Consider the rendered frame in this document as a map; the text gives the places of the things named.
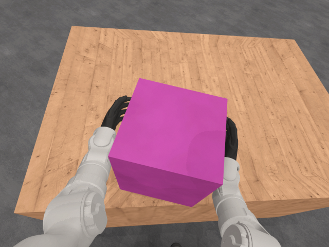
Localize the robot left upper arm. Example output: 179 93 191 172
13 190 107 247

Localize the right robot hand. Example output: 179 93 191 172
225 117 238 160

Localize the robot left forearm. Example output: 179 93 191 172
43 127 116 234

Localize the left robot hand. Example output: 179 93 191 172
101 95 131 131

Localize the robot right forearm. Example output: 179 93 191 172
212 157 270 237

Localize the pedestal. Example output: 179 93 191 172
14 26 329 227

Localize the carton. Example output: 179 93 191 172
108 78 228 207

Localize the robot right upper arm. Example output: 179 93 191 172
221 223 281 247

